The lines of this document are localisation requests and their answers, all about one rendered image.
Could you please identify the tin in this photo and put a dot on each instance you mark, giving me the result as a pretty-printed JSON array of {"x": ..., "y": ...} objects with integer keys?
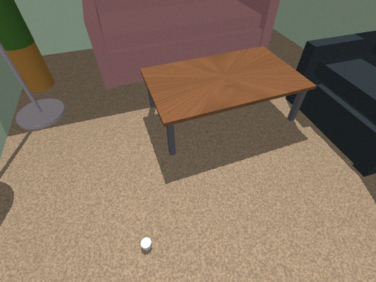
[{"x": 146, "y": 243}]

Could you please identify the potted plant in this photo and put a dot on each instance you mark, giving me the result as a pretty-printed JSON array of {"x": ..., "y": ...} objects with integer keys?
[{"x": 20, "y": 46}]

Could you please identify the coffee table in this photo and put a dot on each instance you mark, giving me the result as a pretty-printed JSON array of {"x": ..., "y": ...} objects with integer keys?
[{"x": 200, "y": 87}]

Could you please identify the armchair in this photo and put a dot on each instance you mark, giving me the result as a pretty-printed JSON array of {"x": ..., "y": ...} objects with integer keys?
[{"x": 343, "y": 105}]

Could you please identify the floor lamp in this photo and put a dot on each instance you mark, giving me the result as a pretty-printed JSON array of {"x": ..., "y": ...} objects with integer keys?
[{"x": 38, "y": 114}]

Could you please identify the sofa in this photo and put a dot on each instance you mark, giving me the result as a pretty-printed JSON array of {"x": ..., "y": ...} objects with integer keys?
[{"x": 127, "y": 35}]

